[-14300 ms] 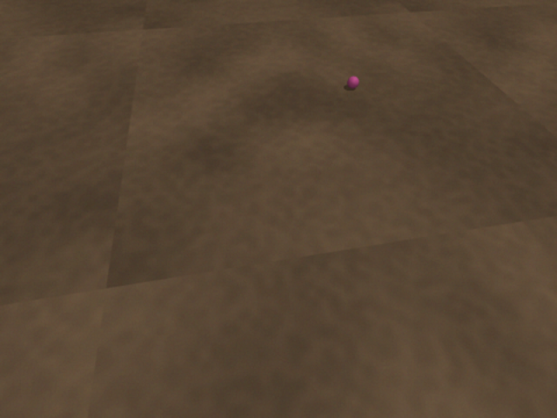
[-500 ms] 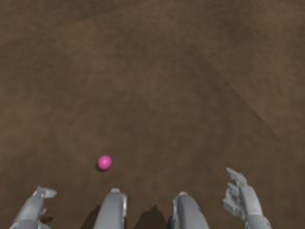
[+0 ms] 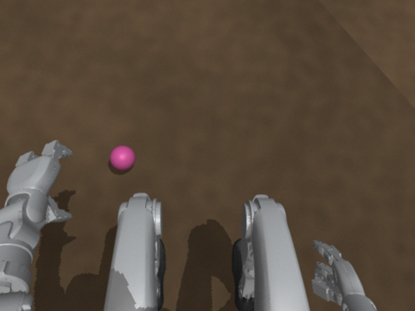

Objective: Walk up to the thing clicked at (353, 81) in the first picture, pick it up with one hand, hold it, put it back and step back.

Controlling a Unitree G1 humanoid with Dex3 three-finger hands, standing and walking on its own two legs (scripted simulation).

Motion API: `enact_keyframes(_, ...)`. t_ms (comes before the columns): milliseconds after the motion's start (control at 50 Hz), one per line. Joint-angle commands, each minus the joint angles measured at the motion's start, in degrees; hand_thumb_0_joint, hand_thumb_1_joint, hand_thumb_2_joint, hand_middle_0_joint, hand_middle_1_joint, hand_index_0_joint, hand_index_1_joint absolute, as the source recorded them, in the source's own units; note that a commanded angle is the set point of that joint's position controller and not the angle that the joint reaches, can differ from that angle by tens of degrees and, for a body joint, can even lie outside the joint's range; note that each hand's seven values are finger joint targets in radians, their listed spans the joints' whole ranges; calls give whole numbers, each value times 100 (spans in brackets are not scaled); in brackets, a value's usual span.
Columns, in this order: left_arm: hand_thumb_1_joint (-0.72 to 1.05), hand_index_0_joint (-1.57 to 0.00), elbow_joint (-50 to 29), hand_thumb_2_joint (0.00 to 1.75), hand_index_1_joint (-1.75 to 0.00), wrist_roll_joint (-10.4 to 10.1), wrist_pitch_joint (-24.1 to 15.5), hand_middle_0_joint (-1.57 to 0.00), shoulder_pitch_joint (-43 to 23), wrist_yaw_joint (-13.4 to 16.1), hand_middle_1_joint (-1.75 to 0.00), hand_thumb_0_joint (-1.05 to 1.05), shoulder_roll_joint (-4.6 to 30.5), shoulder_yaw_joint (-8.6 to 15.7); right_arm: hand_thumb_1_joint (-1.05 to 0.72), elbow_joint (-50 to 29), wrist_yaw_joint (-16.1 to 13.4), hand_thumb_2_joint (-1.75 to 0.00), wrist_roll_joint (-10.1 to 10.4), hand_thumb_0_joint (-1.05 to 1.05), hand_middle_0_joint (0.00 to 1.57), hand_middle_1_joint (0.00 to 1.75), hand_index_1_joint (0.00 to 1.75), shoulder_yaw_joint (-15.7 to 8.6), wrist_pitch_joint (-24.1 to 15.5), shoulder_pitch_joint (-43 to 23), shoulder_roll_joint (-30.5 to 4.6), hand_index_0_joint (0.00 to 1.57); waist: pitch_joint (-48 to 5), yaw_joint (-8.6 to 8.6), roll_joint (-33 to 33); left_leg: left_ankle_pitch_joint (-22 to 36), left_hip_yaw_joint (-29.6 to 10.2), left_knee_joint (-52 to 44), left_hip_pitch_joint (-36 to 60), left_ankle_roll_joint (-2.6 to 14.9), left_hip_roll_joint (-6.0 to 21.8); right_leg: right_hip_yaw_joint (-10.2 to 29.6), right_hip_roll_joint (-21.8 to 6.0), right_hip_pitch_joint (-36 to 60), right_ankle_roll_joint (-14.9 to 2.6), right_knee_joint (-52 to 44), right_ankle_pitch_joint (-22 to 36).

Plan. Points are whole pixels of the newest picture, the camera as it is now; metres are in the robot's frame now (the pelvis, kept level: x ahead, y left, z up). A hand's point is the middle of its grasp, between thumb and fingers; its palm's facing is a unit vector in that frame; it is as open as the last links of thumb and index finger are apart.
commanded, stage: rise first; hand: left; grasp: from above
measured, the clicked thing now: (123, 157) +0.47 +0.26 -0.40
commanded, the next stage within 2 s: approach in 1.34 s
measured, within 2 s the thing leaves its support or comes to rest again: neither
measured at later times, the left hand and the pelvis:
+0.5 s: hand (74, 171) +0.38 +0.32 -0.22, palm faces -0.45 -0.11 -0.89, open 14.2 cm; pelvis -0.02 +0.01 -0.08, yaw -2 degrees
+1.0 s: hand (83, 165) +0.41 +0.32 -0.26, palm faces -0.45 -0.04 -0.89, open 14.0 cm; pelvis +0.00 +0.01 -0.10, yaw -3 degrees
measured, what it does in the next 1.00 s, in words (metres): lowers itself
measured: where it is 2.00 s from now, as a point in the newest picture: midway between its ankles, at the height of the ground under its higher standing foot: (199, 287)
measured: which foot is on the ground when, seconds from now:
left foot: down 0.00-1.00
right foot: down 0.00-1.00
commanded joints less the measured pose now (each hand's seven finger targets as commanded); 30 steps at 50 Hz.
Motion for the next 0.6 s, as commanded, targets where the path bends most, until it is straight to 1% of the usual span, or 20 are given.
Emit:
enact_keyframes(0, -59, -5, -432, 106, -106, 262, -274, -7, -1280, 238, -104, 0, 1842, 426, -90, -388, -60, -90, 5, 0, 20, 30, 30, -381, -84, 737, -1042, 20, -3606, -12, 288, 444, 450, -1086, 2102, 344, -280, -308, 196, 1657, -282, -1402, 491)
enact_keyframes(40, -60, -4, -265, 107, -104, 440, -383, -6, -1558, 303, -102, 0, 1980, 404, -90, -324, -49, -90, -15, 0, 20, 30, 30, -360, -42, 784, -1067, 20, -3465, -91, 326, 231, 404, -970, 1900, 358, -290, -370, 206, 1423, -285, -1271, 295)
enact_keyframes(60, -58, -5, -157, 105, -104, 515, -426, -6, -1606, 353, -102, 0, 2127, 456, -90, -324, -44, -90, -30, 0, 20, 30, 30, -359, -9, 787, -1075, 20, -3439, -68, 216, 120, 396, -920, 1786, 368, -298, -377, 219, 1400, -286, -1251, 160)
enact_keyframes(80, -59, -5, -32, 106, -104, 605, -457, -6, -1683, 388, -102, 0, 2098, 396, -90, -295, -32, -90, -43, 0, 20, 30, 30, -323, 25, 804, -1052, 20, -3390, -106, 287, 184, 418, -831, 1724, 365, -306, -387, 217, 1331, -291, -1185, 218)
enact_keyframes(100, -59, -4, 6, 107, -103, 684, -514, -6, -1881, 442, -100, 0, 2211, 428, -90, -285, -21, -90, -56, 0, 20, 30, 30, -316, 61, 811, -1082, 20, -3329, -136, 290, 86, 384, -779, 1641, 376, -309, -409, 221, 1147, -296, -1118, 118)
enact_keyframes(120, -59, -4, 145, 106, -103, 764, -552, -6, -1868, 497, -100, 0, 2246, 461, -90, -256, -7, -90, -69, 0, 20, 30, 30, -292, 94, 786, -1097, 20, -3232, -111, 396, 1, 311, -810, 1679, 354, -304, -463, 220, 946, -314, -986, 72)
enact_keyframes(160, -57, -4, 297, 105, -102, 961, -605, -6, -2074, 605, -100, 0, 2163, 346, -89, -190, 27, -90, -112, 0, 20, 30, 30, -263, 165, 841, -1122, 20, -3168, -171, 653, 41, 239, -777, 1821, 319, -287, -546, 208, 663, -329, -781, 192)
enact_keyframes(180, -57, -5, 394, 105, -102, 1050, -614, -6, -2104, 659, -101, 0, 2272, 380, -90, -168, 40, -90, -128, 0, 20, 30, 30, -267, 199, 842, -1162, 20, -3147, -160, 696, -41, 175, -778, 1836, 313, -270, -590, 211, 516, -337, -676, 171)
enact_keyframes(200, -57, -5, 408, 104, -102, 1154, -637, -6, -2326, 718, -100, 0, 2187, 264, -89, -146, 59, -90, -153, 0, 20, 30, 30, -253, 236, 866, -1167, 20, -3162, -242, 878, -5, 170, -736, 1865, 295, -269, -606, 204, 393, -344, -582, 239)
enact_keyframes(260, -57, -5, 611, 104, -101, 1363, -646, -6, -2553, 908, -100, 0, 2322, 286, -89, -66, 99, -90, -219, 0, 20, 30, 30, -227, 313, 934, -1192, 20, -3206, -292, 916, 192, 202, -526, 1818, 303, -290, -627, 190, 320, -337, -471, 395)
enact_keyframes(280, -56, -5, 686, 103, -102, 1411, -632, -6, -2589, 956, -101, 0, 2240, 242, -90, -47, 109, -90, -241, 0, 20, 30, 30, -228, 337, 948, -1190, 20, -3251, -312, 940, 279, 209, -477, 1868, 298, -293, -633, 194, 256, -345, -437, 459)
enact_keyframes(340, -56, -5, 890, 103, -101, 1598, -594, -6, -2724, 1081, -100, 0, 2464, 314, -90, 10, 141, -90, -299, 0, 20, 30, 30, -206, 384, 972, -1213, 20, -3289, -312, 1023, 329, 249, -342, 1756, 305, -303, -640, 205, 237, -343, -345, 496)
enact_keyframes(380, -56, -5, 1042, 103, -101, 1713, -589, -6, -2904, 1149, -100, 0, 2385, 216, -90, 22, 164, -90, -338, 0, 20, 30, 30, -199, 400, 990, -1209, 20, -3164, -415, 945, 179, 243, -291, 1592, 320, -315, -671, 208, 132, -336, -328, 371)
enact_keyframes(420, -55, -6, 1054, 101, -101, 1768, -582, -6, -3021, 1202, -101, 0, 2502, 263, -90, 50, 177, -90, -362, 0, 20, 30, 30, -202, 405, 971, -1204, 20, -3228, -353, 991, 147, 246, -252, 1580, 315, -313, -664, 214, 83, -350, -290, 345)
enact_keyframes(440, -55, -6, 1097, 101, -101, 1851, -579, -6, -3092, 1231, -101, 0, 2560, 256, -90, 62, 184, -90, -375, 0, 20, 30, 30, -190, 415, 953, -1198, 20, -3276, -360, 1071, 176, 288, -180, 1537, 320, -326, -649, 226, 71, -356, -253, 359)
enact_keyframes(480, -53, -7, 1231, 100, -102, 1910, -581, -6, -3140, 1272, -103, 0, 2482, 170, -90, 65, 204, -90, -414, 0, 20, 30, 30, -168, 417, 950, -1187, 20, -3157, -419, 1059, 74, 289, -153, 1395, 324, -337, -666, 224, 60, -348, -237, 282)
enact_keyframes(500, -53, -7, 1337, 100, -102, 1932, -567, -6, -3089, 1294, -103, 0, 2479, 189, -90, 97, 209, -90, -419, 0, 20, 30, 30, -179, 419, 947, -1208, 20, -3090, -423, 938, 38, 261, -129, 1385, 331, -326, -683, 224, -17, -342, -224, 263)
enact_keyframes(520, -53, -7, 1330, 99, -102, 1950, -572, -6, -3137, 1307, -103, 0, 2385, 143, -90, 106, 216, -90, -433, 0, 20, 30, 30, -175, 421, 940, -1190, 20, -3111, -440, 996, 74, 247, -130, 1427, 329, -328, -695, 218, -67, -337, -182, 302)
enact_keyframes(540, -52, -7, 1326, 99, -101, 1988, -594, -6, -3273, 1321, -103, 0, 2417, 116, -90, 124, 221, -90, -446, 0, 20, 30, 30, -178, 417, 965, -1211, 20, -3170, -484, 1047, 118, 232, -74, 1446, 327, -317, -707, 218, -99, -332, -122, 358)
enact_keyframes(580, -53, -7, 1309, 99, -102, 2081, -602, -6, -3317, 1367, -104, 0, 2572, 171, -90, 157, 225, -90, -455, 0, 20, 30, 30, -167, 426, 981, -1205, 20, -3296, -452, 1073, 327, 277, 20, 1443, 326, -334, -677, 229, 2, -341, -85, 527)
